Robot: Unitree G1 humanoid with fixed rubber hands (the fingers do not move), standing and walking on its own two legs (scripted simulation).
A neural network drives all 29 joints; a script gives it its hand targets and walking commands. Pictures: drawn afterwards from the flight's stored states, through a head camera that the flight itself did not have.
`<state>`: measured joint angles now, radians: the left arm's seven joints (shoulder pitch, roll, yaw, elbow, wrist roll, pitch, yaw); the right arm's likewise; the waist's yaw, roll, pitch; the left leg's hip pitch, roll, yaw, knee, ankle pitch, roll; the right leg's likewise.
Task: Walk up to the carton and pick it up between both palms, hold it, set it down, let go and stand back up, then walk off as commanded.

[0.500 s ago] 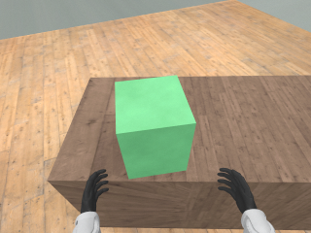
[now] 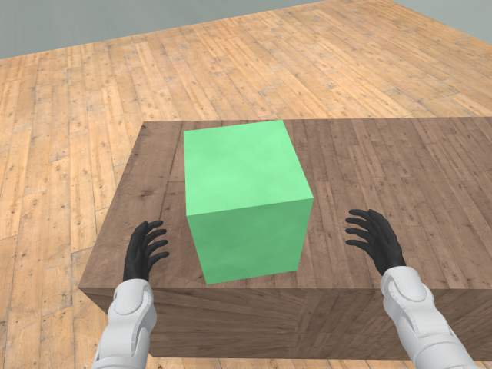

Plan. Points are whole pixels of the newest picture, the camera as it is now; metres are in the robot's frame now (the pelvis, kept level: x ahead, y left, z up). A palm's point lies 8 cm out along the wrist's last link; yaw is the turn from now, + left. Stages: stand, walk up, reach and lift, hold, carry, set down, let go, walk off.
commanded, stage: reach and lift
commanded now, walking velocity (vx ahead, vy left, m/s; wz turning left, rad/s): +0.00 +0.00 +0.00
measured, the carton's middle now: (243, 204) +0.44 +0.05 -0.02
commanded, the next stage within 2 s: none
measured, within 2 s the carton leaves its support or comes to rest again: neither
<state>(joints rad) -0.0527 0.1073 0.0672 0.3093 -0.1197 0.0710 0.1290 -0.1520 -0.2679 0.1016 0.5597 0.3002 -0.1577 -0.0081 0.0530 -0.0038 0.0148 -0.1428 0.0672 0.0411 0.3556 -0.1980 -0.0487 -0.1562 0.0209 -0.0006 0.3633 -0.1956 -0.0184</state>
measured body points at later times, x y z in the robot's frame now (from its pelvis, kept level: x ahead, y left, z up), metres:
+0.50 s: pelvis -0.01 +0.00 +0.00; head +0.03 +0.00 +0.45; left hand +0.34 +0.22 +0.08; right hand +0.39 -0.18 +0.07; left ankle -0.01 +0.15 -0.75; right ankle +0.00 -0.11 -0.75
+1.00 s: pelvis -0.01 +0.00 +0.00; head +0.04 +0.00 +0.45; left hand +0.39 +0.23 +0.13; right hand +0.45 -0.17 +0.13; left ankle -0.01 +0.15 -0.75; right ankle +0.00 -0.11 -0.75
